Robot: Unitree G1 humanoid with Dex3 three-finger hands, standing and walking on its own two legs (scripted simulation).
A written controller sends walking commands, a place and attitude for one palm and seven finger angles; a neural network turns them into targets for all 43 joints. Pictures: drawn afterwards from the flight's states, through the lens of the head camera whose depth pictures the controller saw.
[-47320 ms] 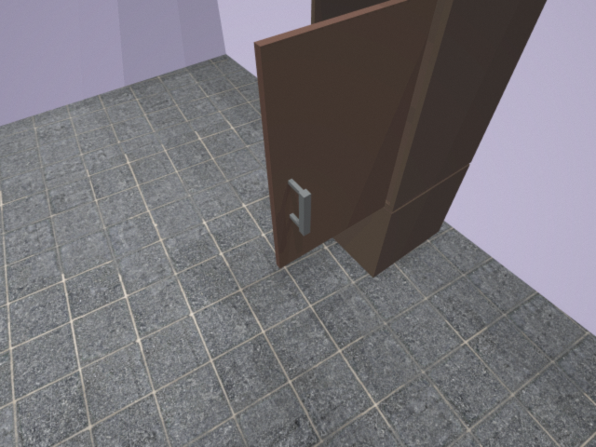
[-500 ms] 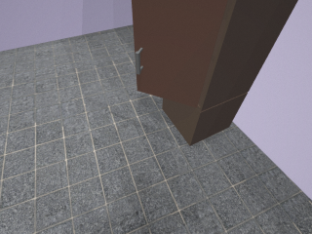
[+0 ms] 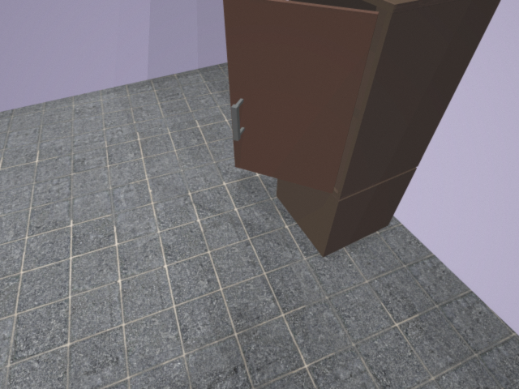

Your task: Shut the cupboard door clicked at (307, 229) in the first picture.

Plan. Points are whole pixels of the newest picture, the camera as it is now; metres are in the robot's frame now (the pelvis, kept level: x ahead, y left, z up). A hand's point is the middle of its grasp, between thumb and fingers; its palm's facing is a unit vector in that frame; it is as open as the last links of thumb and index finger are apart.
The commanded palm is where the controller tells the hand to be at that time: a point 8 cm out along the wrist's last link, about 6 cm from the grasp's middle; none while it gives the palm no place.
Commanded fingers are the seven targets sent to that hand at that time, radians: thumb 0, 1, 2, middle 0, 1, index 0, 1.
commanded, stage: let the arm hang, fingers relaxed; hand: left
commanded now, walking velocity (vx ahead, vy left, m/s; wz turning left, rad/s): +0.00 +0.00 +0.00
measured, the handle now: (238, 119) +0.92 +0.12 -0.11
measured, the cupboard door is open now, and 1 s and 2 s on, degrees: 41 41 41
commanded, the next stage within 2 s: look to check the result in 0.30 s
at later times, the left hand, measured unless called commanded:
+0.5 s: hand out of the picture +0.04 +0.21 -0.17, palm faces -0.01 -0.96 -0.27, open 7.4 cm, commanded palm none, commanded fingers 0.00 0.90 0.90 -0.20 -0.30 -0.20 -0.30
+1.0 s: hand out of the picture +0.07 +0.21 -0.16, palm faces -0.02 -0.96 -0.29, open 7.4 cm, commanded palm none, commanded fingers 0.00 0.90 0.90 -0.20 -0.30 -0.20 -0.30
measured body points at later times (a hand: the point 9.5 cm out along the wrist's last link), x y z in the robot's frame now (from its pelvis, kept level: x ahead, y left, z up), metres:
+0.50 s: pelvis +0.02 +0.00 +0.00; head +0.02 +0.00 +0.45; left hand +0.04 +0.26 -0.15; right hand +0.04 -0.27 -0.15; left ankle +0.04 +0.10 -0.74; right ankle -0.04 -0.11 -0.74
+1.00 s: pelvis +0.03 -0.01 +0.00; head +0.04 -0.02 +0.45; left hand +0.08 +0.26 -0.14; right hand +0.09 -0.29 -0.14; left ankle +0.04 +0.10 -0.74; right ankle -0.04 -0.11 -0.74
